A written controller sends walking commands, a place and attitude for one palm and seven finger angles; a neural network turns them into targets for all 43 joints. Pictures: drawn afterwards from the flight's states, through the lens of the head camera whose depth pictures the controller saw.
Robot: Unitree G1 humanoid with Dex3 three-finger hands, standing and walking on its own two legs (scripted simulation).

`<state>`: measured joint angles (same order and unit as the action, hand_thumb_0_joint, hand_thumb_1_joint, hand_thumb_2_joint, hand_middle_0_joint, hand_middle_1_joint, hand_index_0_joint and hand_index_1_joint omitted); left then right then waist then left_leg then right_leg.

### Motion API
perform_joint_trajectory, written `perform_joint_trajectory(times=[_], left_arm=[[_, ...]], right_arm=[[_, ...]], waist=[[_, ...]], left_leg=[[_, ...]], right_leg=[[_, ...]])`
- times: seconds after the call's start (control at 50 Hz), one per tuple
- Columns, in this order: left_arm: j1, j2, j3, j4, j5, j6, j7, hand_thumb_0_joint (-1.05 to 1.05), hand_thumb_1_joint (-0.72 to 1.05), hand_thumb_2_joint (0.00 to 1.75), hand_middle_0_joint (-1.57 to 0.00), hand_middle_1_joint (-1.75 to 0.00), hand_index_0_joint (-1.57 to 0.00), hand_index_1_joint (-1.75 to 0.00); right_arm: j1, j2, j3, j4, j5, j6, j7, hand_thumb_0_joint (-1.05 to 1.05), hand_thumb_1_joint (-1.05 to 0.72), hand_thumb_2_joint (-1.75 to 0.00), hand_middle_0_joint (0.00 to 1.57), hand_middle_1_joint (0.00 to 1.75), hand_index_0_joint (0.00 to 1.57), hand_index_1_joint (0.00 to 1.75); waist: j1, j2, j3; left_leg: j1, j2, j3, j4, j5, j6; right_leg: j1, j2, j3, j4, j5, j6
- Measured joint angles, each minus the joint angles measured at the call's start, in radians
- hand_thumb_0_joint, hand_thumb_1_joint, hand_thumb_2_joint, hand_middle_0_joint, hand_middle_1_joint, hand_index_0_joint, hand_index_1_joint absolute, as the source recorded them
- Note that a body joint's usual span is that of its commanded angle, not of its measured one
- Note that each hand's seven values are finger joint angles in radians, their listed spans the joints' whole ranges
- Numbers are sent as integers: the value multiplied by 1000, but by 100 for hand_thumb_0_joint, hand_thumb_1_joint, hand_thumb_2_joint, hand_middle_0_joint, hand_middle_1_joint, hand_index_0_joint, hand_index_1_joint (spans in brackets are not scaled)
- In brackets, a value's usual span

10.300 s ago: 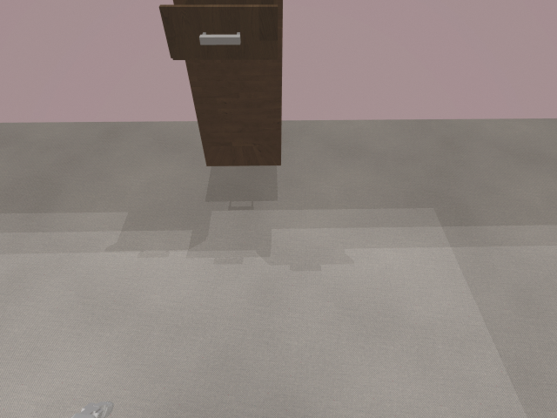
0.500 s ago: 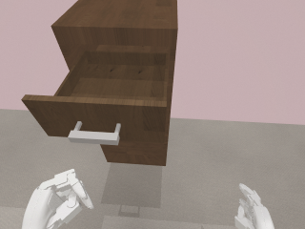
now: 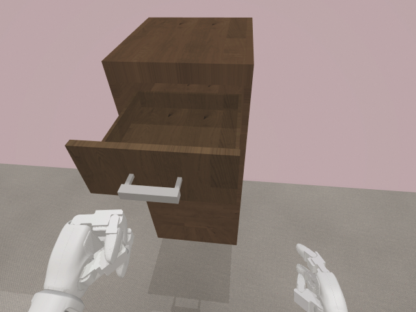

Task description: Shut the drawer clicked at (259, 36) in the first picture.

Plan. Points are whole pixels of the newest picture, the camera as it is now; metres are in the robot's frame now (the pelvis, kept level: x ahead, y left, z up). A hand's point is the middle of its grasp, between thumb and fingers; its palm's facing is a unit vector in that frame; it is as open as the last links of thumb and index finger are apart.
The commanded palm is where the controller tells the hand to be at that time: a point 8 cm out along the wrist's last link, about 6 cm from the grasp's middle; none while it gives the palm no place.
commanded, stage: raise the hand and make a fist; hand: left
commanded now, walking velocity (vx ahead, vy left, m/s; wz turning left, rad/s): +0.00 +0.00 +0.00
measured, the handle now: (152, 186) +0.36 +0.16 +0.06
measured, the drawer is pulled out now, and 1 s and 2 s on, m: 0.28 0.28 0.28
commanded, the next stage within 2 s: bring the fist close to the handle in 0.34 s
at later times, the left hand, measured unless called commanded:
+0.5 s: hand (130, 246) +0.17 +0.13 +0.15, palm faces +0.02 -0.99 -0.11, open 3.2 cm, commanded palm +0.13 +0.19 +0.16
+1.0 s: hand (147, 238) +0.21 +0.13 +0.10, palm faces -0.01 -1.00 -0.04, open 3.2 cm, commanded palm +0.19 +0.18 +0.11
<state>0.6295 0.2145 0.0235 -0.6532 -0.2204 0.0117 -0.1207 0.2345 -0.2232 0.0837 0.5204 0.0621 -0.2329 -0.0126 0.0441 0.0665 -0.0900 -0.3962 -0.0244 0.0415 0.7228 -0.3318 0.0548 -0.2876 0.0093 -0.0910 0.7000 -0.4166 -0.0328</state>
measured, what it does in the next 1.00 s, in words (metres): stands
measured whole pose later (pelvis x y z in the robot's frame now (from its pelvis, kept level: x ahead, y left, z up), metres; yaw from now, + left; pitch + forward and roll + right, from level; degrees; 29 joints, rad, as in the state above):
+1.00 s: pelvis +0.02 -0.03 +0.00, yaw +0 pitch +3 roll +0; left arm 0.49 0.19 0.09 -0.28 -0.25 -0.15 -0.19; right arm 0.24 -0.26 0.03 0.60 0.04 -0.28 -0.03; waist 0.01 0.05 -0.07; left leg -0.41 -0.01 0.03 0.69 -0.33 0.02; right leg -0.31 0.03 -0.10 0.68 -0.42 -0.07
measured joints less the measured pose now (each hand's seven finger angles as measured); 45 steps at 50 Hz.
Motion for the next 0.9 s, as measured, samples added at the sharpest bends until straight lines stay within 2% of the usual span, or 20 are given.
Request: perform_joint_trajectory(times=[0.16, 0.32, 0.44, 0.6, 0.76, 0.9], left_arm=[[-2, 11, 46, 34, -23, 40, -8, 1, 90, 90, -140, -160, -140, -160], [10, 22, 91, 75, -54, -14, -30, 1, 90, 90, -140, -160, -140, -160], [-32, 26, 107, 130, -61, -23, -55, 1, 90, 90, -140, -160, -140, -160], [-57, 19, 151, 227, -84, -41, -96, 1, 90, 90, -140, -160, -140, -160], [-88, 0, 127, 303, -67, -105, -105, 1, 90, 90, -140, -160, -140, -160], [-122, -16, 94, 347, -49, -145, -90, 1, 90, 90, -140, -160, -140, -160]], right_arm=[[15, -20, -21, 21, 7, -7, -15, 1, -91, -90, 21, 30, 20, 30], [23, -35, -39, 47, 11, -56, -27, 1, -91, -90, 20, 30, 20, 30], [13, -36, -39, 68, 10, -83, -39, 1, -91, -90, 20, 30, 20, 30], [-2, -29, -34, 86, 7, -85, -42, 1, -91, -90, 21, 30, 20, 30], [-2, -45, -47, 92, -6, -92, -37, 1, -91, -90, 21, 30, 20, 30], [2, -43, -56, 91, -14, -72, -26, 1, -91, -90, 21, 30, 20, 30]], waist=[[-13, -5, 3], [-10, 1, -1], [-3, 10, 4], [-2, 1, -5], [-8, -8, 13], [-22, -13, 19]], left_leg=[[24, 10, -1, -33, 16, -14], [35, 24, -15, -34, 13, -31], [49, 32, -23, -49, 17, -42], [56, 38, -21, -73, 22, -53], [35, 31, -26, -61, 15, -51], [7, 23, -18, -48, 9, -43]], right_leg=[[20, 12, 1, -29, 14, -13], [38, 28, -11, -43, 14, -29], [56, 38, -17, -64, 20, -39], [58, 44, -12, -83, 22, -43], [38, 38, -18, -67, 11, -44], [5, 28, -12, -43, 1, -39]])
